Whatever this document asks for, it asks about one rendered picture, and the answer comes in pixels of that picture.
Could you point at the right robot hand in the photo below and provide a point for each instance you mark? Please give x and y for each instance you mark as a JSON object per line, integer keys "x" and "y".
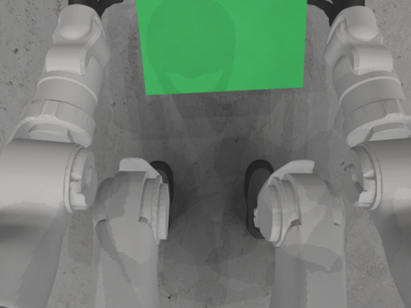
{"x": 332, "y": 10}

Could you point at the left robot forearm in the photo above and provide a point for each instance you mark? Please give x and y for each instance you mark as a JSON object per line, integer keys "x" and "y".
{"x": 67, "y": 93}

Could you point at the robot right upper arm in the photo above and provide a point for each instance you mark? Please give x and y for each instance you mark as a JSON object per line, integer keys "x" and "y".
{"x": 377, "y": 177}

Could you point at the right robot foot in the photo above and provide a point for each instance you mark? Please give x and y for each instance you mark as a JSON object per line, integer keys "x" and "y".
{"x": 256, "y": 175}

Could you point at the right robot forearm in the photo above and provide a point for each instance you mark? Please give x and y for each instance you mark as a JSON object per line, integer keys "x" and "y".
{"x": 368, "y": 88}

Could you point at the left robot hand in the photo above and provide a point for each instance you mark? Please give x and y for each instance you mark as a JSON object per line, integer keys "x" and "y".
{"x": 98, "y": 6}

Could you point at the carton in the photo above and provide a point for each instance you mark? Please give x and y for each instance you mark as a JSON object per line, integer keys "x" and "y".
{"x": 191, "y": 46}

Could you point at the right robot thigh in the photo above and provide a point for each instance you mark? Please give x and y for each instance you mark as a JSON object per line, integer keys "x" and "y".
{"x": 297, "y": 216}

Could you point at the robot left upper arm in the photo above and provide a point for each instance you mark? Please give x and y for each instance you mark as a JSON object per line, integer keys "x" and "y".
{"x": 42, "y": 184}

